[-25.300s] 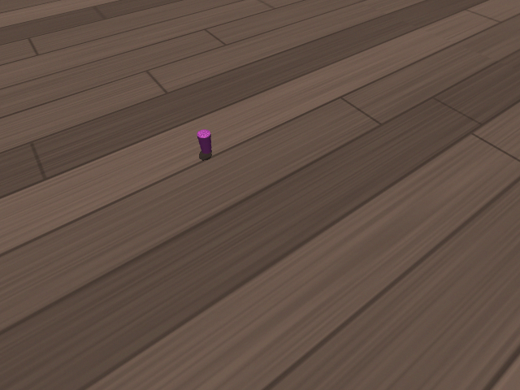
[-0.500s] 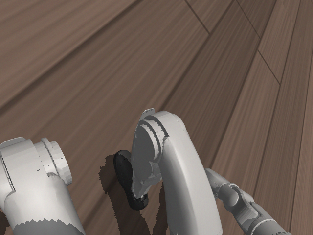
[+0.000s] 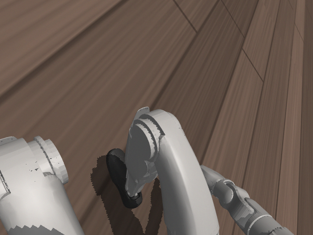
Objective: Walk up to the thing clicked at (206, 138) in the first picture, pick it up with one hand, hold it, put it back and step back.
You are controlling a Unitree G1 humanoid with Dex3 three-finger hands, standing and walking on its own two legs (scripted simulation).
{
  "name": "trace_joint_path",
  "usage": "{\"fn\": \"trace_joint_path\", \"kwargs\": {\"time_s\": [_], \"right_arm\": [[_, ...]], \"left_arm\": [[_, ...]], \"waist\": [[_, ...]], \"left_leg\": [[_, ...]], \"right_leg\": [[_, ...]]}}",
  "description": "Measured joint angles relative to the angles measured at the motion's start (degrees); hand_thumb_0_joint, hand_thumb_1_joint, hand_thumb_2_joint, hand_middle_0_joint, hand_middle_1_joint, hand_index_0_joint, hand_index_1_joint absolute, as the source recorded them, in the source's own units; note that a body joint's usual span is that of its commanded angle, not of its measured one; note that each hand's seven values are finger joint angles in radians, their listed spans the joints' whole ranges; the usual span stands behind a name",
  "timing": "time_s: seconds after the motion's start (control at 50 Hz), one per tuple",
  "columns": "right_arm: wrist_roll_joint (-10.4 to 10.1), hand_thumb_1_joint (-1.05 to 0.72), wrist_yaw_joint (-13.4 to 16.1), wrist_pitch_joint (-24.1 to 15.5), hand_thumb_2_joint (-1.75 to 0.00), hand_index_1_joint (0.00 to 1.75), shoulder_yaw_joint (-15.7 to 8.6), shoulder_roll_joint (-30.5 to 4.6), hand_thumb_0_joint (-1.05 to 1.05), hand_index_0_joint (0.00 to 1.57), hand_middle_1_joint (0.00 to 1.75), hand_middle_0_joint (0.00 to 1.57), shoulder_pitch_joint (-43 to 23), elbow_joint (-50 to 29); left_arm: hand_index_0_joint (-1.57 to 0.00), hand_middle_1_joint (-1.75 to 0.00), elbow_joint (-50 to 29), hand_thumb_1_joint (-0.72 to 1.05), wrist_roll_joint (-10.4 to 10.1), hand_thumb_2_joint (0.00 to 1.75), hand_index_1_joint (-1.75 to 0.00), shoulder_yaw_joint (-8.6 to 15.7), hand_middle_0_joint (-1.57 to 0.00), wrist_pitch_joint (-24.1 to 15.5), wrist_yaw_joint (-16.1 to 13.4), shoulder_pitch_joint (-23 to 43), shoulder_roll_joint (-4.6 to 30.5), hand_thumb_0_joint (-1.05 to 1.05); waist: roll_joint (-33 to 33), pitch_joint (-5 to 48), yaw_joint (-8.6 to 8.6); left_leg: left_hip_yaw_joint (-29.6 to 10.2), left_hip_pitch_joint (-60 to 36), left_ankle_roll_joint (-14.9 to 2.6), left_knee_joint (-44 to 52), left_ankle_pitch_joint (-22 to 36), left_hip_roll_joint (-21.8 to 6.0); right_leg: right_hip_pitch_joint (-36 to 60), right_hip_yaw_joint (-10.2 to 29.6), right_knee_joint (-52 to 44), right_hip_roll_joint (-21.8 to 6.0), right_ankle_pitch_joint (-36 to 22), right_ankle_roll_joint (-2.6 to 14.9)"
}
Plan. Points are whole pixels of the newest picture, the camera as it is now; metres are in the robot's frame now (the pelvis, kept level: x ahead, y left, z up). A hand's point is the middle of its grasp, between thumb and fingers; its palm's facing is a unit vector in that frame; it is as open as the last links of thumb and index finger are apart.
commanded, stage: loosen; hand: left
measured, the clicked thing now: out of the picture +0.43 +0.32 -0.21
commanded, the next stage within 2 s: lower in 0.28 s
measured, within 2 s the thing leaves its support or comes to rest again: rests again in 1.58 s
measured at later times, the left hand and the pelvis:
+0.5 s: hand out of the picture +0.44 +0.32 -0.18, palm faces +0.49 -0.87 +0.01, open 10.3 cm; pelvis +0.00 +0.00 +0.00, yaw -1 degrees
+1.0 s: hand out of the picture +0.44 +0.32 -0.19, palm faces +0.48 -0.87 +0.02, open 13.4 cm; pelvis +0.00 +0.01 +0.00, yaw -1 degrees
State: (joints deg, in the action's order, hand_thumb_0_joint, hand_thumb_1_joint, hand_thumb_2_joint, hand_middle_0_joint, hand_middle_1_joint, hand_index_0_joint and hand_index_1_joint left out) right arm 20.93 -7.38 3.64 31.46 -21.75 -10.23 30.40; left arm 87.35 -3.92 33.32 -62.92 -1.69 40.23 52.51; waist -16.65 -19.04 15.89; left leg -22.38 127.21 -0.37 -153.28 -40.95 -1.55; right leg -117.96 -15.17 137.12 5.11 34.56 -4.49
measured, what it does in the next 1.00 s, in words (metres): stands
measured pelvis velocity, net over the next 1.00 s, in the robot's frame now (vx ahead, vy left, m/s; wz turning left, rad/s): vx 0.00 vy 0.01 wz -0.02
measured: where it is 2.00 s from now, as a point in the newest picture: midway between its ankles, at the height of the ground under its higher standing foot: (91, 211)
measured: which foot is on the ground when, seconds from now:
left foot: down 0.00-1.00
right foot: down 0.00-1.00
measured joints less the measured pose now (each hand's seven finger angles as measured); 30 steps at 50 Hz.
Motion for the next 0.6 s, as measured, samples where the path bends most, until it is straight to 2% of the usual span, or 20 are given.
{"fn": "trace_joint_path", "kwargs": {"time_s": [0.18,0.44,0.6], "right_arm": [[0.08,-0.91,-0.07,-0.3,-0.9,0.3,0.81,-0.1,0.0,0.21,0.3,0.2,-0.07,-0.23],[0.47,-0.92,0.15,-0.22,-0.9,0.3,1.23,-0.12,0.0,0.21,0.3,0.2,-0.45,-0.57],[0.47,-0.92,0.11,-0.3,-0.9,0.3,1.27,0.15,0.0,0.21,0.3,0.2,-0.55,-0.51]], "left_arm": [[-0.69,-1.02,0.81,-0.34,-0.6,1.07,-0.99,-0.67,-0.81,-0.62,-0.03,0.09,0.24,0.03],[-0.78,-0.89,0.61,-0.31,-0.22,0.75,-0.85,-0.22,-0.88,-1.09,-0.63,-0.08,0.82,0.0],[-0.78,-0.87,0.71,-0.29,-0.37,0.72,-0.83,-0.82,-0.88,-1.06,-0.6,0.07,0.87,0.0]], "waist": [[-0.32,-0.14,0.16],[-0.63,-0.57,0.02],[-0.71,-0.35,-0.08]], "left_leg": [[-0.39,-0.19,-0.2,-0.08,-0.18,-0.3],[-0.91,-0.53,-0.33,-0.19,-0.35,-0.35],[-0.78,-0.51,-0.67,-0.1,-0.36,-0.5]], "right_leg": [[0.2,-0.28,-0.36,0.34,-0.24,-0.14],[0.78,-0.7,-0.75,0.52,-0.3,-0.09],[0.94,-0.67,-0.98,0.59,-0.3,-0.07]]}}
